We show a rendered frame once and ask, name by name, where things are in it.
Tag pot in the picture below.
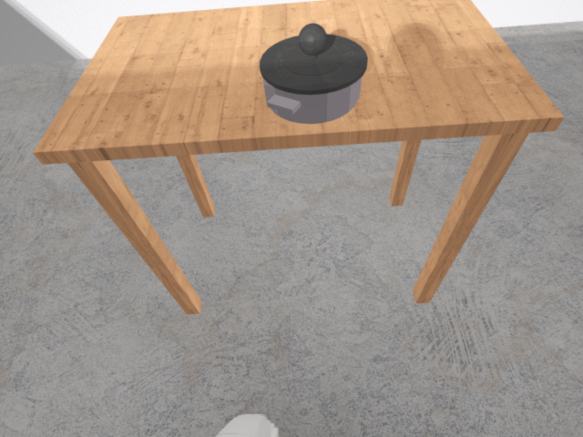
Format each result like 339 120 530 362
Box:
263 78 362 124

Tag lid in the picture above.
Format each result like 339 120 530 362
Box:
260 34 368 95

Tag left robot thigh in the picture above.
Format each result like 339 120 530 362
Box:
216 414 279 437

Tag knob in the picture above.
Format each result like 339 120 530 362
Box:
298 24 327 56

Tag table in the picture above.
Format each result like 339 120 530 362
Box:
33 0 564 314

